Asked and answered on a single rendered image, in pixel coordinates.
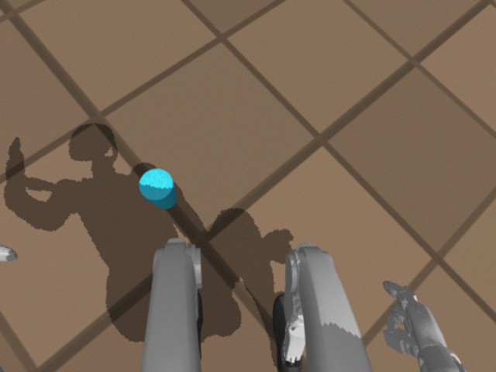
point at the left robot hand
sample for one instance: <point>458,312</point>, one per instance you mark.
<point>7,254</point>

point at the right robot foot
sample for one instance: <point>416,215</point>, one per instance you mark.
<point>279,324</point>

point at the right robot arm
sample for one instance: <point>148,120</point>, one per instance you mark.
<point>439,359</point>

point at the cup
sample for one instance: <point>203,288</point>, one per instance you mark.
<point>157,186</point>

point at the right robot hand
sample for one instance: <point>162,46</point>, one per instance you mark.
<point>421,329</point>

